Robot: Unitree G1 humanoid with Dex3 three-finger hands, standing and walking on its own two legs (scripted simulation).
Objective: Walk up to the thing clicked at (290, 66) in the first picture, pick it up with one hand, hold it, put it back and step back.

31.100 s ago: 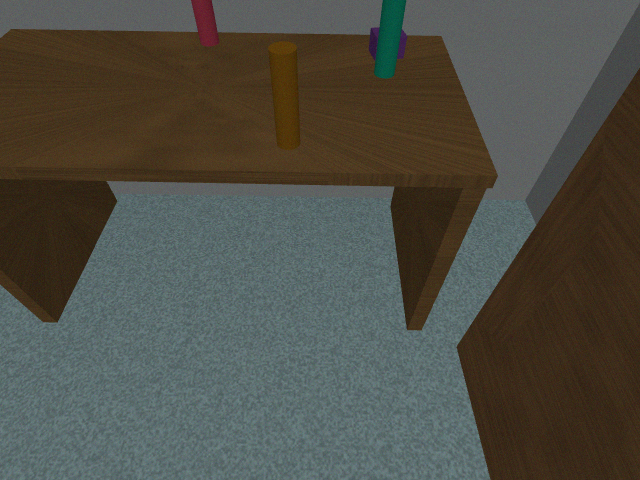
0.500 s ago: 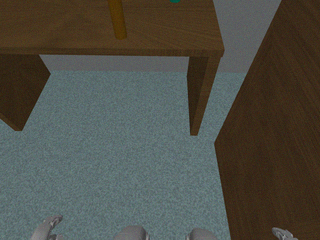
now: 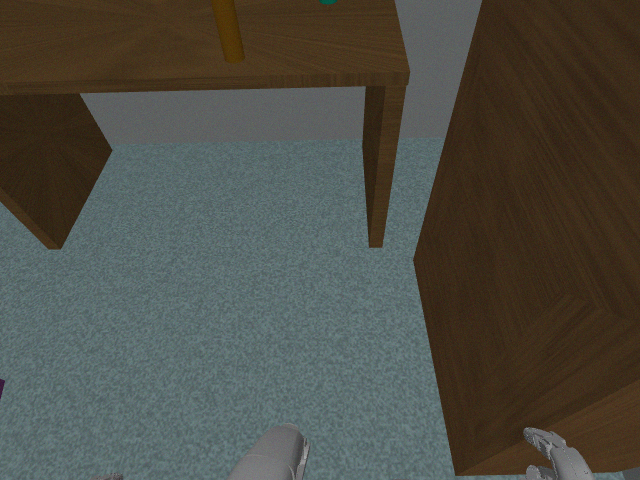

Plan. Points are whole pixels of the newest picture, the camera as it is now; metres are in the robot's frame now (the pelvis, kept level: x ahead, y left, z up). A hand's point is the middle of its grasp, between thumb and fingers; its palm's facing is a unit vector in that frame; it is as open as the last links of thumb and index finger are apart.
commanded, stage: step back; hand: left
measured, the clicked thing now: (225, 15) +1.02 +0.31 +0.07
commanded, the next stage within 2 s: stand in 1.04 s
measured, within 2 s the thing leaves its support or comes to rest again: neither
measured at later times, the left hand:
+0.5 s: hand out of the picture -0.01 +0.27 -0.14, palm faces +0.11 -0.92 -0.37, open 7.4 cm
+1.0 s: hand out of the picture +0.09 +0.30 -0.13, palm faces +0.09 -0.92 -0.37, open 7.4 cm
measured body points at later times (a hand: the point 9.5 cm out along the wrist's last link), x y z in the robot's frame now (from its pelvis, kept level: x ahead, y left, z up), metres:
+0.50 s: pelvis -0.04 +0.00 +0.01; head -0.04 -0.01 +0.46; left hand -0.02 +0.32 -0.11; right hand +0.05 -0.30 -0.12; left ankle -0.05 +0.13 -0.70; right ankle -0.01 -0.11 -0.72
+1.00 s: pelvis +0.01 +0.02 +0.01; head +0.02 +0.02 +0.46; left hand +0.08 +0.34 -0.11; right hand +0.14 -0.26 -0.12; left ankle -0.02 +0.14 -0.72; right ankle +0.00 -0.11 -0.72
